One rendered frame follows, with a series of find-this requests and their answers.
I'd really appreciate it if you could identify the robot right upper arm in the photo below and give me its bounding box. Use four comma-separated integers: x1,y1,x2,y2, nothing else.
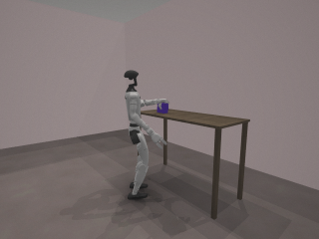
129,92,139,120

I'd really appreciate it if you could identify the robot left forearm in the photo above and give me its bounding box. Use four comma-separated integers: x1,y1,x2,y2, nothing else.
143,99,160,106

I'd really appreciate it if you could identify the table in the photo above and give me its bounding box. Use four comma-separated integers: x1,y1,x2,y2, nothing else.
138,109,250,220

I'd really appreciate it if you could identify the sponge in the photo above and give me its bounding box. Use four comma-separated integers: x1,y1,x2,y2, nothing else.
157,103,168,114

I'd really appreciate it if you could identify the right robot foot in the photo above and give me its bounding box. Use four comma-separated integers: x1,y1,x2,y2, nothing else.
128,192,148,200

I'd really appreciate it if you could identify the robot torso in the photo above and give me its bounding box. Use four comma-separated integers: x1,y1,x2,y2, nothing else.
125,90,142,136

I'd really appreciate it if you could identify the right robot hand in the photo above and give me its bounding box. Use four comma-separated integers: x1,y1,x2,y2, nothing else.
151,133,167,149

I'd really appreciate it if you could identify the robot right forearm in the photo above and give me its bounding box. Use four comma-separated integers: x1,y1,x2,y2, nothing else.
132,114,155,136

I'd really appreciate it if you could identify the left robot hand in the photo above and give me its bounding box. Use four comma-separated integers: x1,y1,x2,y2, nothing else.
158,99,169,110

